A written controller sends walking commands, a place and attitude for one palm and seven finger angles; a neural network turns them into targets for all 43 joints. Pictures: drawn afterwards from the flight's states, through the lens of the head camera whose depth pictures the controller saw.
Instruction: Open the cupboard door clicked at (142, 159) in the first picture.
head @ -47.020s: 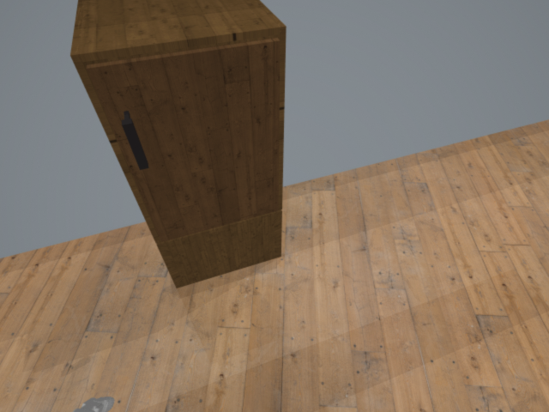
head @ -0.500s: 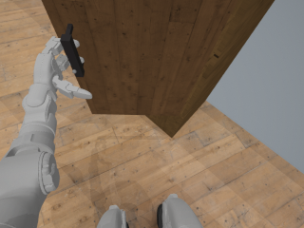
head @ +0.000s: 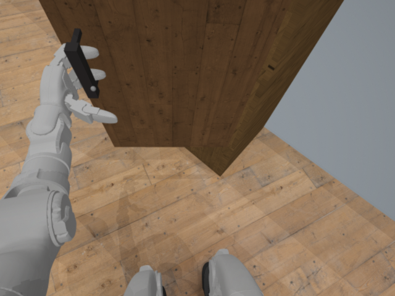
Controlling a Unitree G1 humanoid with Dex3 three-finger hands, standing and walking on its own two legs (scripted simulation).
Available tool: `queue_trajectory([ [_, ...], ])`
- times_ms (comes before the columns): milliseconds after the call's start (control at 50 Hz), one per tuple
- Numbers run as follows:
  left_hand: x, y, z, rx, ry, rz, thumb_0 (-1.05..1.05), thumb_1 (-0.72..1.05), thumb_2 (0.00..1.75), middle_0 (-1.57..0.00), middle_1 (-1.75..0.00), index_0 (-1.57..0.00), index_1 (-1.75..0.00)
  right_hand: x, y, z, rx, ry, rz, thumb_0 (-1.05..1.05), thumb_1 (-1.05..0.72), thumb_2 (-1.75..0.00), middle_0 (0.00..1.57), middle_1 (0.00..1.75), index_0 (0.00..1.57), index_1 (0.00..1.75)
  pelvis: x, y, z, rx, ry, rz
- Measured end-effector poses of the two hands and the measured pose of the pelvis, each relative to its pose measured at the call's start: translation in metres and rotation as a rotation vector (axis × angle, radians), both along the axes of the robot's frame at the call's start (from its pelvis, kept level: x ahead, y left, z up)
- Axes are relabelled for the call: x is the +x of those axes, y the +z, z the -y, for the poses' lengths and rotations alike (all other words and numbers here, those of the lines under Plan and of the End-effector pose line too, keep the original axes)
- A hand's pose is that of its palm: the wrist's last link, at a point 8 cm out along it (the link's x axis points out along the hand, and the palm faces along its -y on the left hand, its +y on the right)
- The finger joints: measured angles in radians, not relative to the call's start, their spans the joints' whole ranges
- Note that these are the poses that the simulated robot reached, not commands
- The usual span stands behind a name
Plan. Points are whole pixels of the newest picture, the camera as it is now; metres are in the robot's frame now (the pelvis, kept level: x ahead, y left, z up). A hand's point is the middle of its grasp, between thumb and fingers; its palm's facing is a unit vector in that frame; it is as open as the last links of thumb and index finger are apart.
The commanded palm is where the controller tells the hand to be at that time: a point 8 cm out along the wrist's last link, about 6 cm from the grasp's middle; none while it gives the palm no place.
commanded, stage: slide the fingers in behind the handle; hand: left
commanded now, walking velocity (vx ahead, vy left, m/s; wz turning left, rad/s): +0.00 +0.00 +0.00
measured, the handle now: (85, 65) +0.57 +0.18 +0.07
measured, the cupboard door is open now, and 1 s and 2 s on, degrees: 43 42 81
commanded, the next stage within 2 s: close the thumb around the handle in 0.02 s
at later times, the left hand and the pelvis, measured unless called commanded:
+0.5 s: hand (86, 91) +0.50 +0.17 +0.07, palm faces -0.07 -1.00 -0.01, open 9.9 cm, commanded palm +0.48 +0.21 +0.07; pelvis +0.00 +0.01 +0.00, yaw +0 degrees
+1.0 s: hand (91, 87) +0.51 +0.16 +0.07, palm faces -0.07 -1.00 -0.02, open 6.1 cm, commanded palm +0.48 +0.21 +0.07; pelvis +0.00 +0.01 +0.00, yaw +0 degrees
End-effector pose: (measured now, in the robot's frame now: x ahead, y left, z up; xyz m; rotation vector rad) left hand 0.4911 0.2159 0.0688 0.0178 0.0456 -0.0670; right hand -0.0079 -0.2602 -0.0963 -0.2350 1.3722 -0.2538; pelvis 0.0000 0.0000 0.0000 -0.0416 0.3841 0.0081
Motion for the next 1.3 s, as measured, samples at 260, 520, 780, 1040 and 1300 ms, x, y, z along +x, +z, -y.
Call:
queue_trajectory([
  [260, -0.006, 0.001, -0.008, 0.015, 0.009, 0.031, -0.01, -0.43, 0.34, -0.31, -1.21, -0.31, -1.21, 0.014, 0.001, 0.001, -0.007, 0.012, 0.045, 0.01, -0.90, -0.90, 0.20, 0.30, 0.20, 0.30, 0.000, 0.000, -0.001, -0.001, -0.002, 0.003],
  [520, -0.006, -0.001, -0.012, -0.004, 0.001, 0.028, 0.00, 0.15, 0.58, -0.34, -1.26, -0.35, -1.27, 0.020, 0.000, -0.008, -0.004, 0.022, 0.059, 0.01, -0.90, -0.90, 0.20, 0.30, 0.20, 0.30, 0.001, -0.001, -0.007, -0.006, 0.000, 0.004],
  [780, -0.003, -0.001, -0.008, -0.009, -0.009, 0.028, 0.00, 0.62, 0.79, -0.33, -1.31, -0.34, -1.32, 0.013, -0.002, -0.016, 0.005, 0.015, 0.030, 0.01, -0.90, -0.90, 0.20, 0.30, 0.20, 0.30, 0.003, -0.001, -0.013, -0.010, 0.002, 0.003],
  [1040, 0.002, -0.001, -0.003, 0.006, 0.004, 0.029, 0.00, 0.68, 0.83, -0.31, -1.32, -0.33, -1.32, 0.006, -0.004, -0.015, 0.013, 0.004, 0.010, 0.01, -0.90, -0.90, 0.20, 0.30, 0.20, 0.30, 0.002, -0.002, -0.011, -0.007, -0.002, -0.006],
  [1300, -0.052, -0.001, 0.005, 0.009, -0.018, 0.032, 0.00, 0.70, 0.80, -0.30, -1.32, -0.31, -1.32, 0.040, 0.009, -0.011, 0.054, -0.007, 0.122, 0.01, -0.90, -0.90, 0.20, 0.30, 0.20, 0.30, 0.015, 0.014, -0.005, 0.010, -0.024, 0.043],
])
